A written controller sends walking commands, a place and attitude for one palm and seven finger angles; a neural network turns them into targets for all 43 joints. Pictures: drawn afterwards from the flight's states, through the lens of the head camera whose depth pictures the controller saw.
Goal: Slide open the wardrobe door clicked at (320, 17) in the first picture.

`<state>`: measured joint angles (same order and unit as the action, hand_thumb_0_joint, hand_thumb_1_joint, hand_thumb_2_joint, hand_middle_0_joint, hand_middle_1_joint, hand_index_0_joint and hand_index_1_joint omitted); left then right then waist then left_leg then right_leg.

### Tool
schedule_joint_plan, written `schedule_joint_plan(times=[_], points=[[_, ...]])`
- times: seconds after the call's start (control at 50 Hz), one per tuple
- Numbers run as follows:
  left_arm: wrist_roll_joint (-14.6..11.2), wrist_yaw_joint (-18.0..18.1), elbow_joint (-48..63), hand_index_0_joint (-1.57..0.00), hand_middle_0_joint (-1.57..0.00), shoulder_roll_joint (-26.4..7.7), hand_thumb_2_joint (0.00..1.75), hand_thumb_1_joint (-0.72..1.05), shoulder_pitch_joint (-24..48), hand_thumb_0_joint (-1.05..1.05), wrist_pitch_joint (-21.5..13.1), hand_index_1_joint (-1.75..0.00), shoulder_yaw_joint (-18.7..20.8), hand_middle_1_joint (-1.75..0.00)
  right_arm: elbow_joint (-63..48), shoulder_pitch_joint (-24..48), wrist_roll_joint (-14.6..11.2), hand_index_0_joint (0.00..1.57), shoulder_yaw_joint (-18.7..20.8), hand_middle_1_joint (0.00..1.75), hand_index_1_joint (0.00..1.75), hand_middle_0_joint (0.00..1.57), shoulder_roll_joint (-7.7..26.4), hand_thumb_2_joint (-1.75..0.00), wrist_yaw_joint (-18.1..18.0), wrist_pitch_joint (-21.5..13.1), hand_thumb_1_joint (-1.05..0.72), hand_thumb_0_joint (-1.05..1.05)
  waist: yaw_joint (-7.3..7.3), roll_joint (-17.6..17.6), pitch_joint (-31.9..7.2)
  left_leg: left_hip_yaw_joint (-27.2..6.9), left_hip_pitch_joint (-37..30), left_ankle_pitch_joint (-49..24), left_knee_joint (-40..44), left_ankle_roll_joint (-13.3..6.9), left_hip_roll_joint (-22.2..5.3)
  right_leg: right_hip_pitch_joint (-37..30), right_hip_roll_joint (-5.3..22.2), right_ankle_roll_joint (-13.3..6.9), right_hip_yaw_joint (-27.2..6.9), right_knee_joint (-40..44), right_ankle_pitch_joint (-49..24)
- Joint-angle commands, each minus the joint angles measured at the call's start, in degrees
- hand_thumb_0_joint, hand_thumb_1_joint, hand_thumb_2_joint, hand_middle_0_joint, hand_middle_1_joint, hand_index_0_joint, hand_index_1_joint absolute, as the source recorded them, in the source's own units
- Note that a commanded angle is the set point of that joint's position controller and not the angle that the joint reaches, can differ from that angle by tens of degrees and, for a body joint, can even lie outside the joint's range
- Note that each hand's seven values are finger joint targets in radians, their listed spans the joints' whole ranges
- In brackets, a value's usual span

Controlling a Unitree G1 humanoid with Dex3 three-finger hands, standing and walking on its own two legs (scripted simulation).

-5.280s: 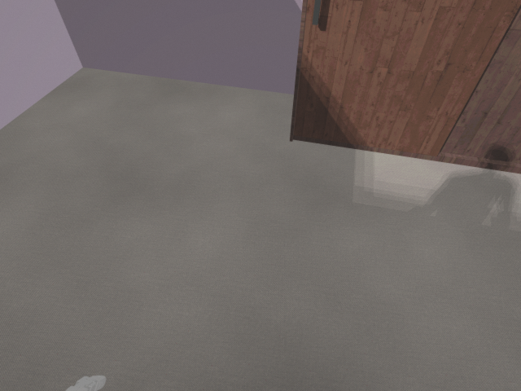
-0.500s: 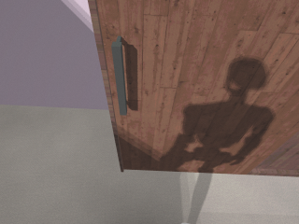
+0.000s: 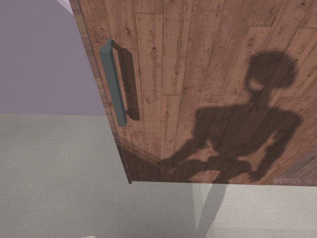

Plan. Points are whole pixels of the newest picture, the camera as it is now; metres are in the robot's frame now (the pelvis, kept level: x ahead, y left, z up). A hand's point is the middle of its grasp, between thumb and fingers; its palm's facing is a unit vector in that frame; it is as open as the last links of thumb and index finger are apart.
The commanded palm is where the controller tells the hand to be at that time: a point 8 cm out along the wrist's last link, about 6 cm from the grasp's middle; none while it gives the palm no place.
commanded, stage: come to a stop and stand still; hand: left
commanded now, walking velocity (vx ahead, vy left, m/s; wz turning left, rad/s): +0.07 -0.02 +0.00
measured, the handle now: (117, 88) +0.49 +0.15 +0.09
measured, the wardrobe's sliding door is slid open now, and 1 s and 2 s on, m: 0.00 0.00 0.00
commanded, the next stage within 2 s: look again from close up in 1.78 s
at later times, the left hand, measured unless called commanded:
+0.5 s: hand out of the picture -0.05 +0.18 -0.16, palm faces +0.00 -0.98 -0.20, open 7.4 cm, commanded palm none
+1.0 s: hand out of the picture -0.05 +0.14 -0.17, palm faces +0.01 -0.99 -0.16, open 7.4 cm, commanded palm none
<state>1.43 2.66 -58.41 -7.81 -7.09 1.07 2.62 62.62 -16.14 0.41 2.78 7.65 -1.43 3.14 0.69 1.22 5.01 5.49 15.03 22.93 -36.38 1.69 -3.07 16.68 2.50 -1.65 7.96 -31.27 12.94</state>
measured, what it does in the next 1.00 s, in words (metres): steps on the spot: right foot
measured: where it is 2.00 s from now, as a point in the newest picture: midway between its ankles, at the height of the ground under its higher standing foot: outside the picture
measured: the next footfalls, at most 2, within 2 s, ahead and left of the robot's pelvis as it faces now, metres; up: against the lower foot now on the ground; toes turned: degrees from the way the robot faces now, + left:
right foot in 0.32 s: +0.00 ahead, -0.11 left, +0.00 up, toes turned -5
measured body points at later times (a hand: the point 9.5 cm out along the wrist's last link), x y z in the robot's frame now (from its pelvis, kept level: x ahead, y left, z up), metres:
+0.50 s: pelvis -0.04 +0.01 +0.01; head -0.04 +0.00 +0.46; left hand -0.05 +0.23 -0.15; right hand -0.01 -0.22 -0.15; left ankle +0.00 +0.11 -0.73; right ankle -0.04 -0.11 -0.73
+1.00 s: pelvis -0.04 -0.01 +0.01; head -0.03 -0.02 +0.46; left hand -0.05 +0.19 -0.15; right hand -0.10 -0.20 -0.15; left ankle +0.00 +0.11 -0.73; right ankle -0.04 -0.11 -0.73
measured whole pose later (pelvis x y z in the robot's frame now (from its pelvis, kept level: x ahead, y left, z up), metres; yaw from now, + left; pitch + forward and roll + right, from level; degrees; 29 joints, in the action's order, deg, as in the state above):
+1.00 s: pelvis -0.04 -0.01 +0.01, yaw -2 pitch -1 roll +0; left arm 0.8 2.3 -65.0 -6.0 -17.3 0.0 0.4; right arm 67.3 -20.3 0.5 0.5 4.9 -1.6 0.6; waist 0.8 0.0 2.2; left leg 7.3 12.9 9.1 -23.4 0.4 -3.4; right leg 10.7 -0.1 -2.0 4.3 -25.2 13.4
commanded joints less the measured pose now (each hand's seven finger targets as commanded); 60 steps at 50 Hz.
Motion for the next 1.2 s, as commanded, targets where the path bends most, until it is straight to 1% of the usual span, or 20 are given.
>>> schedule_joint_plan(times=[0.0,0.02,0.04,0.06,0.08,0.1,0.14,0.2,0.24,0.26,0.28,0.3,0.32,0.34,0.36,0.48,0.54,0.68,0.92,1.18], points=[[-0.26,0.41,2.16,-0.2,-0.2,-9.41,0.9,0.9,-1.56,0.0,-0.12,-0.3,2.28,-0.3,-1.35,-8.01,0.19,0.2,0.63,0.3,0.3,0.2,2.52,-0.9,-0.07,-1.67,-0.9,0.0,1.06,-7.04,-7.34,-1.59,-7.04,-8.79,9.55,-0.23,-1.29,0.39,12.63,-4.53,-11.64,7.84,-10.35],[-0.45,0.1,2.88,-0.2,-0.2,-7.64,0.9,0.9,-1.96,0.0,0.37,-0.3,1.93,-0.3,-1.77,-7.47,0.55,0.2,0.82,0.3,0.3,0.2,4.7,-0.9,0.02,-2.15,-0.9,0.0,0.61,0.58,-6.13,-6.56,-7.24,-10.03,14.15,-2.11,-5.02,4.51,7.94,-1.72,-8.66,4.64,-0.36],[-0.6,-0.18,3.25,-0.2,-0.2,-5.53,0.9,0.9,-1.8,0.0,1.0,-0.3,1.46,-0.3,-3.06,-4.74,0.92,0.2,1.1,0.3,0.3,0.2,6.85,-0.9,0.09,-2.41,-0.9,0.0,0.06,11.48,-2.75,-13.6,-0.49,-8.09,22.22,-4.96,-11.23,3.93,2.36,1.65,-3.48,-0.72,7.31],[-0.27,-0.27,3.0,-0.2,-0.2,-5.22,0.9,0.9,-1.34,0.0,1.32,-0.3,1.29,-0.3,-4.08,-2.01,1.02,0.2,1.09,0.3,0.3,0.2,7.89,-0.9,-0.28,-2.61,-0.9,0.0,0.03,14.03,-0.16,-17.22,4.94,-5.71,27.2,-7.4,-14.06,1.72,0.7,2.31,-3.6,-7.57,10.06],[-0.16,-0.47,2.23,-0.2,-0.2,-5.15,0.9,0.9,-2.92,0.0,1.41,-0.3,1.24,-0.3,-4.76,0.42,1.0,0.2,0.85,0.3,0.3,0.2,7.79,-0.9,-0.64,-2.89,-0.9,0.0,-1.05,11.16,-0.1,-16.56,5.19,-6.59,27.59,-8.89,-14.1,1.8,1.06,1.85,-5.95,-12.82,12.01],[0.04,-0.73,1.3,-0.2,-0.2,-4.94,0.9,0.9,-4.25,0.0,1.25,-0.3,1.0,-0.3,-4.91,1.6,0.98,0.2,0.71,0.3,0.3,0.2,7.36,-0.9,-0.91,-3.23,-0.9,0.0,-1.81,8.05,-1.29,-14.82,1.97,-12.04,25.62,-9.49,-13.46,3.27,1.25,1.6,-6.75,-14.92,12.22],[-0.12,-0.84,-0.04,-0.2,-0.2,-4.13,0.9,0.9,-6.57,0.0,0.96,-0.3,0.53,-0.3,-4.59,2.55,0.92,0.2,0.58,0.3,0.3,0.2,7.9,-0.9,-1.01,-3.47,-0.9,0.0,-1.97,6.62,-3.79,-11.42,-3.13,-18.33,23.02,-10.37,-12.79,4.28,1.54,2.09,-6.92,-15.34,12.67],[-0.18,-0.86,-0.92,-0.2,-0.2,-3.81,0.9,0.9,-7.08,0.0,0.37,-0.3,-0.32,-0.3,-3.45,1.61,0.65,0.2,0.59,0.3,0.3,0.2,8.05,-0.9,-0.81,-3.62,-0.9,0.0,-1.04,4.5,-4.26,-8.97,-7.69,-24.88,20.78,-10.06,-11.69,2.59,1.68,2.87,-5.57,-6.55,11.04],[-0.37,-0.62,-2.21,-0.2,-0.2,-3.84,0.9,0.9,-9.51,0.0,-0.03,-0.3,-0.67,-0.3,-2.38,0.73,0.29,0.2,0.61,0.3,0.3,0.2,8.42,-0.9,-0.72,-3.71,-0.9,0.0,-1.36,3.66,-6.11,-7.6,-9.27,-27.84,17.89,-8.48,-10.23,-2.06,1.71,3.27,-5.22,3.51,4.42],[-0.34,-0.41,-3.18,-0.2,-0.2,-4.6,0.9,0.9,-11.18,0.0,-0.5,-0.3,-0.84,-0.3,-2.08,0.7,-0.02,0.2,0.47,0.3,0.3,0.2,7.92,-0.9,-0.62,-3.85,-0.9,0.0,-1.68,1.26,-6.45,-6.54,-8.78,-27.2,15.59,-6.64,-8.44,-5.01,2.3,3.05,-6.47,9.85,-2.43],[-0.31,-0.13,-3.77,-0.2,-0.2,-6.05,0.9,0.9,-11.1,0.0,-0.98,-0.3,-0.97,-0.3,-2.0,0.3,-0.42,0.2,0.25,0.3,0.3,0.2,6.74,-0.9,-0.41,-3.96,-0.9,0.0,-0.69,-1.49,-5.69,-5.08,-6.8,-22.75,14.78,-4.28,-6.06,-6.37,4.78,1.97,-10.35,11.8,-7.58],[-0.42,-0.05,-3.72,-0.2,-0.2,-7.22,0.9,0.9,-10.21,0.0,-1.22,-0.3,-1.02,-0.3,-1.94,0.24,-0.52,0.2,0.01,0.3,0.3,0.2,5.98,-0.9,-0.12,-3.94,-0.9,0.0,0.04,-1.28,-4.5,-4.72,-6.23,-19.55,15.8,-3.11,-4.74,-5.86,6.84,0.98,-11.39,11.61,-10.44],[-0.46,-0.16,-4.05,-0.2,-0.2,-7.29,0.9,0.9,-9.83,0.0,-1.32,-0.3,-1.08,-0.3,-1.66,0.6,-0.29,0.2,-0.25,0.3,0.3,0.2,5.89,-0.9,0.02,-3.77,-0.9,0.0,0.29,-1.33,-4.34,-4.24,-7.25,-17.64,16.63,-2.46,-4.16,-4.19,6.73,0.62,-11.36,10.86,-8.8],[-0.5,-0.24,-4.26,-0.2,-0.2,-7.18,0.9,0.9,-9.56,0.0,-1.49,-0.3,-1.13,-0.3,-1.25,1.01,-0.1,0.2,-0.31,0.3,0.3,0.2,6.18,-0.9,0.06,-3.45,-0.9,0.0,0.36,-5.65,-3.35,-3.83,-8.39,-15.12,16.34,-2.21,-4.19,-2.0,5.88,0.62,-11.5,11.56,-5.2],[-0.54,-0.26,-4.4,-0.2,-0.2,-6.44,0.9,0.9,-9.48,0.0,-1.5,-0.3,-1.39,-0.3,-1.0,0.72,-0.06,0.2,-0.31,0.3,0.3,0.2,6.5,-0.9,0.07,-3.4,-0.9,0.0,0.58,-6.44,-2.74,-3.96,-9.05,-12.99,17.11,-2.32,-4.2,-0.38,5.72,0.64,-11.69,12.72,-1.34],[-0.51,-0.29,-5.13,-0.2,-0.2,-5.83,0.9,0.9,-11.28,0.0,-1.23,-0.3,-1.6,-0.3,0.58,-0.23,0.15,0.2,-1.0,0.3,0.3,0.2,6.21,-0.9,0.16,-3.16,-0.9,0.0,0.26,-2.6,1.59,-4.83,-6.02,-5.09,20.32,-2.26,-4.16,2.04,4.4,0.93,-11.52,15.11,7.29],[-0.59,-0.25,-5.26,-0.2,-0.2,-5.63,0.9,0.9,-12.36,0.0,-1.36,-0.3,-1.61,-0.3,1.08,-1.18,0.23,0.2,-1.21,0.3,0.3,0.2,5.69,-0.9,0.13,-3.22,-0.9,0.0,-0.09,-1.27,1.03,-4.63,-5.36,-4.98,20.2,-2.23,-4.03,1.31,4.44,0.81,-11.47,15.43,7.34],[-0.76,-0.2,-5.47,-0.2,-0.2,-4.56,0.9,0.9,-13.38,0.0,-1.56,-0.3,-1.48,-0.3,2.44,-4.35,0.34,0.2,-1.36,0.3,0.3,0.2,4.05,-0.9,-0.07,-3.28,-0.9,0.0,-0.12,-1.62,1.36,-4.39,-3.9,-5.46,19.18,-1.99,-3.67,1.58,4.3,0.48,-11.4,15.76,8.87],[-0.89,-0.05,-5.36,-0.2,-0.2,-3.37,0.9,0.9,-14.18,0.0,-1.87,-0.3,-1.4,-0.3,3.53,-7.64,0.31,0.2,-1.42,0.3,0.3,0.2,1.83,-0.9,-0.33,-3.57,-0.9,0.0,-0.11,-2.17,0.55,-3.53,-3.59,-9.25,17.02,-1.89,-3.73,0.85,4.34,-0.03,-11.47,15.24,6.45],[-0.86,0.02,-5.54,-0.2,-0.2,-3.27,0.9,0.9,-14.81,0.0,-2.26,-0.3,-1.63,-0.3,2.97,-5.86,0.1,0.2,-1.43,0.3,0.3,0.2,2.56,-0.9,-0.55,-4.05,-0.9,0.0,-0.28,-0.85,0.27,-3.76,-5.55,-12.88,17.26,-2.02,-4.53,-0.95,3.99,0.16,-10.66,14.15,-0.62]])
